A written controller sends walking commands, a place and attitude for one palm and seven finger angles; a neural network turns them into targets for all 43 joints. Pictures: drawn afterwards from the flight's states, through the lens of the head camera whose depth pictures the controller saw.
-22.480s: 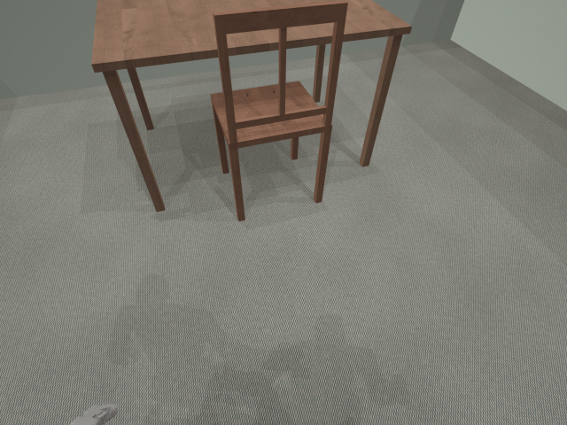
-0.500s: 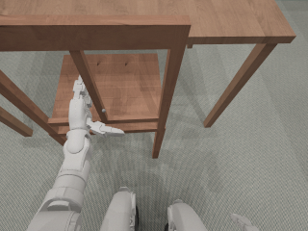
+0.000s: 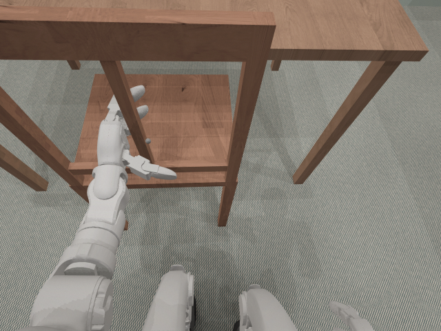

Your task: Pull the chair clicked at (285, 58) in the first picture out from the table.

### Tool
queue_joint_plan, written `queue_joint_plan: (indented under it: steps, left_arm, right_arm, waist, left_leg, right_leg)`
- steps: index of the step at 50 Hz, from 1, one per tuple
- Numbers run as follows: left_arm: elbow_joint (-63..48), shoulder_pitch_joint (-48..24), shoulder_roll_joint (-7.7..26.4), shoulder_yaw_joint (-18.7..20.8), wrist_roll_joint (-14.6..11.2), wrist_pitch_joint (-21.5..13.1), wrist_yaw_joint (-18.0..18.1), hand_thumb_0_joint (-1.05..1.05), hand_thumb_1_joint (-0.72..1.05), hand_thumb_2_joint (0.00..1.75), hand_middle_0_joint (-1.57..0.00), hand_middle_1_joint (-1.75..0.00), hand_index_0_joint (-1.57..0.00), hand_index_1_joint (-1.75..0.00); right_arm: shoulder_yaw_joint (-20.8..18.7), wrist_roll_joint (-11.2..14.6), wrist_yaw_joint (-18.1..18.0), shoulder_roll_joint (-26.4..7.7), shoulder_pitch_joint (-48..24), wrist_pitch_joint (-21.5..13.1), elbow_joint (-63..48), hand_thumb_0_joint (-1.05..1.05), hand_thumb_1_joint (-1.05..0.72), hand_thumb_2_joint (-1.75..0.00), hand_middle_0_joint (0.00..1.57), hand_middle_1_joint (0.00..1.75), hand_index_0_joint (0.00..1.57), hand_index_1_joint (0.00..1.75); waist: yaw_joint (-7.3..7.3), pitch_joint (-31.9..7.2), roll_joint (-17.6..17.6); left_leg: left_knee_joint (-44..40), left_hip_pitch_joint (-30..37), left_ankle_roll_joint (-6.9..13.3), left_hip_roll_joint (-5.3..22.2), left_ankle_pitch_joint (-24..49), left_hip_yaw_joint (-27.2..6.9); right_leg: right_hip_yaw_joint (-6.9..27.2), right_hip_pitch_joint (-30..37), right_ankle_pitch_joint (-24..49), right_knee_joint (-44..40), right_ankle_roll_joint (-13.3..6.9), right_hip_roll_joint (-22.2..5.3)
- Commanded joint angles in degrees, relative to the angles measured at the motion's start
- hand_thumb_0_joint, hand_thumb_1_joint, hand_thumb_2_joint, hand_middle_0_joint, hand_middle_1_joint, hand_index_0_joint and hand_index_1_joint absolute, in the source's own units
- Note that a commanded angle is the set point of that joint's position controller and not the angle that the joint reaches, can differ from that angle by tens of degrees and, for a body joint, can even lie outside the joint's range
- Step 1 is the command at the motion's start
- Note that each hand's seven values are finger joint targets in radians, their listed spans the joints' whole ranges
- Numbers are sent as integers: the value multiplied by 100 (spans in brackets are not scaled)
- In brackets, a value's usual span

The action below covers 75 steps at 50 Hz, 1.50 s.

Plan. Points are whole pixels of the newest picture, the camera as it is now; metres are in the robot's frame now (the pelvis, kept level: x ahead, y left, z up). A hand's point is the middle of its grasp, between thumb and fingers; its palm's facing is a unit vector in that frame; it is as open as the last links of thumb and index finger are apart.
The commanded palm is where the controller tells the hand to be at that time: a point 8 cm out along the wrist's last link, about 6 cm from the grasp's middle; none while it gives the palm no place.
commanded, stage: hook a spindle and tug to test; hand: left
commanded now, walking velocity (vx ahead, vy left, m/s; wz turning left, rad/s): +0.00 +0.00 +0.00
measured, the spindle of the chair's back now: (134, 124) +0.47 +0.16 +0.04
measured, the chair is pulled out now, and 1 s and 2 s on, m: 0.00 0.02 0.14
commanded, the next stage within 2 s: step backward, pulling the chair out in 1.14 s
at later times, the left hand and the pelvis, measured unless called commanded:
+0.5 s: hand (146, 142) +0.44 +0.14 +0.03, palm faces +0.06 -1.00 -0.02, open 5.8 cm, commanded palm +0.41 +0.17 +0.03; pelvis +0.01 +0.01 +0.01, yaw +0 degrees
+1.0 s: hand (148, 154) +0.41 +0.13 +0.03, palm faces +0.06 -1.00 -0.02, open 5.3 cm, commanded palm +0.38 +0.17 +0.03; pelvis +0.02 +0.01 +0.01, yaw +0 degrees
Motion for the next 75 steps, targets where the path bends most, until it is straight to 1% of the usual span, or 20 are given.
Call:
queue_joint_plan:
  steps: [1, 3, 5, 10, 14, 17, 22, 25, 43, 46, 54, 61, 62, 63, 64, 66, 68, 69, 73, 75]
  left_arm:
    - [-1206, -1667, 523, 193, -244, -11, -92, 0, -28, 40, -39, -112, -39, -112]
    - [-1864, -1640, 790, 422, -336, -166, -34, 0, -16, 44, -43, -123, -43, -123]
    - [-2417, -1547, 789, 372, -314, -395, 53, 0, -5, 49, -46, -134, -46, -134]
    - [-1693, -1127, 666, 226, -63, -427, 109, 0, 23, 61, -50, -145, -50, -145]
    - [-1472, -1130, 313, -98, -116, -222, -61, 0, 45, 71, -50, -145, -50, -145]
    - [-1660, -1300, 394, 23, -219, -187, -48, 0, 62, 78, -50, -145, -50, -145]
    - [-1781, -1215, 474, 49, -96, -237, 26, 0, 90, 90, -50, -145, -50, -145]
    - [-1883, -976, 246, -127, -89, -236, 65, 0, 90, 90, -50, -145, -50, -145]
    - [-2608, 132, 34, -415, -80, -199, 145, 0, 90, 90, -50, -145, -50, -145]
    - [-2613, 54, 6, -478, -62, -174, 167, 0, 90, 90, -50, -145, -50, -145]
    - [-3144, 784, 25, -475, -143, -196, 100, 0, 90, 90, -50, -145, -50, -145]
    - [-3162, 431, 9, -577, -119, -220, 135, 0, 90, 90, -50, -145, -50, -145]
    - [-3376, 501, -105, -691, -134, -250, 132, 0, 90, 90, -50, -145, -50, -145]
    - [-4249, -299, 1847, 304, 298, 400, 476, 0, 90, 90, -50, -145, -50, -145]
    - [-4452, -281, 1239, -157, 236, 715, 552, 0, 90, 90, -50, -145, -50, -145]
    - [-4035, 226, 1044, -266, 220, 1160, 612, 0, 90, 90, -50, -145, -50, -145]
    - [-2627, 837, 467, -705, 247, 1642, 593, 0, 90, 90, -50, -145, -50, -145]
    - [-2152, 798, 343, -816, 261, 1779, 587, 0, 90, 90, -50, -145, -50, -145]
    - [-1318, -24, 486, -746, 243, 1797, 588, 0, 90, 90, -50, -145, -50, -145]
    - [-928, -76, 427, -759, 236, 1727, 513, 0, 90, 90, -50, -145, -50, -145]
  right_arm:
    - [-371, 43, -69, -918, 529, -102, -638, 0, -90, -90, 20, 30, 20, 30]
    - [-369, 26, -64, -900, 538, -124, -679, 0, -90, -90, 20, 30, 20, 30]
    - [-382, -3, -32, -855, 542, -177, -694, 0, -90, -90, 20, 30, 20, 30]
    - [-383, -24, 17, -854, 592, -166, -509, 0, -90, -90, 20, 30, 20, 30]
    - [-398, 38, 15, -879, 563, -123, -570, 0, -90, -90, 20, 30, 20, 30]
    - [-409, 42, -18, -899, 564, -121, -584, 0, -90, -90, 20, 30, 20, 30]
    - [-409, 6, 7, -871, 576, -109, -607, 0, -90, -90, 20, 30, 20, 30]
    - [-421, -3, 48, -842, 547, -82, -653, 0, -90, -90, 20, 30, 20, 30]
    - [-409, 45, 84, -791, 352, -8, -901, 0, -90, -90, 20, 30, 20, 30]
    - [-405, 47, 61, -781, 348, -7, -869, 0, -90, -90, 20, 30, 20, 30]
    - [-401, 68, 46, -732, 213, -30, -1009, 0, -90, -90, 20, 30, 20, 30]
    - [-381, 72, -3, -726, 171, -80, -943, 0, -90, -90, 20, 30, 20, 30]
    - [-375, 81, 7, -710, 111, -98, -1007, 0, -90, -90, 20, 30, 20, 30]
    - [-422, 465, -234, -728, 683, 443, -1281, 0, -90, -90, 20, 30, 20, 30]
    - [-353, 528, -388, -545, 617, 549, -1463, 0, -90, -90, 20, 30, 20, 30]
    - [-287, 554, -538, -550, 483, 606, -1463, 0, -90, -90, 20, 30, 20, 30]
    - [-210, 555, -622, -534, 190, 761, -1244, 0, -90, -90, 20, 30, 20, 30]
    - [-188, 540, -675, -562, 186, 796, -1123, 0, -90, -90, 20, 30, 20, 30]
    - [-204, 484, -838, -642, 220, 795, -834, 0, -90, -90, 20, 30, 20, 30]
    - [-257, 431, -863, -650, 302, 775, -706, 0, -90, -90, 20, 30, 20, 30]
  waist:
    - [-167, -2695, 70]
    - [-76, -3097, 133]
    - [-56, -3337, 247]
    - [-206, -2470, -150]
    - [-225, -2256, 20]
    - [-193, -2510, 13]
    - [-122, -2694, 233]
    - [-113, -2699, 205]
    - [27, -2544, 61]
    - [-43, -2425, -12]
    - [149, -2643, 75]
    - [-36, -2256, -150]
    - [34, -2390, 25]
    - [289, -3718, 363]
    - [172, -3338, 645]
    - [173, -2992, 300]
    - [152, -1579, -78]
    - [134, -1189, -236]
    - [164, -964, -155]
    - [177, -1086, 266]
  left_leg:
    - [-742, 3095, 46, -40, 1187, -247]
    - [-725, 3350, 27, -28, 1647, -261]
    - [-695, 3577, 18, -24, 1961, -261]
    - [-630, 2921, 34, 9, 1498, -205]
    - [-762, 3051, 21, -8, 1186, -241]
    - [-786, 3286, 13, 10, 1355, -314]
    - [-746, 3480, -12, 15, 1680, -342]
    - [-788, 3630, -28, 37, 1726, -370]
    - [-880, 3608, -22, 37, 1831, -332]
    - [-837, 3504, 4, 29, 1779, -302]
    - [-858, 3625, -25, 8, 2100, -234]
    - [-787, 3331, 19, 9, 1714, -255]
    - [-820, 3430, 21, -11, 1705, -238]
    - [-1780, 5496, 110, 188, 1921, -49]
    - [-2023, 5768, 160, 62, 2214, 66]
    - [-2188, 5630, 193, 114, 2661, 13]
    - [-2596, 5002, 195, 284, 2192, -151]
    - [-2817, 4968, 215, 350, 2227, -214]
    - [-3468, 5578, 231, 627, 3116, -417]
    - [-3723, 6037, 295, 816, 3830, -644]
  right_leg:
    - [311, 210, 1813, -1355, -25, -22]
    - [328, 469, 2280, -1298, -19, -12]
    - [340, 567, 2579, -1235, -12, 6]
    - [336, 237, 2278, -1208, 18, 5]
    - [296, 74, 1842, -1356, -18, 0]
    - [244, 75, 1897, -1327, -24, -3]
    - [225, 34, 2100, -1208, -41, -4]
    - [183, 19, 2078, -1233, -44, 8]
    - [193, 310, 2273, -1252, -49, -2]
    - [214, 298, 2313, -1261, -31, -4]
    - [247, 648, 2720, -1233, -44, -36]
    - [269, 453, 2439, -1264, -11, -35]
    - [287, 520, 2422, -1292, -15, -46]
    - [986, 2801, 3146, -2507, 179, -408]
    - [958, 3209, 4017, -2846, 263, -433]
    - [889, 3372, 4751, -2826, 363, -493]
    - [851, 3132, 4125, -3179, 441, -558]
    - [794, 3087, 4070, -3315, 484, -537]
    - [721, 3501, 4238, -3675, 607, -534]
    - [626, 3603, 3926, -3627, 540, -448]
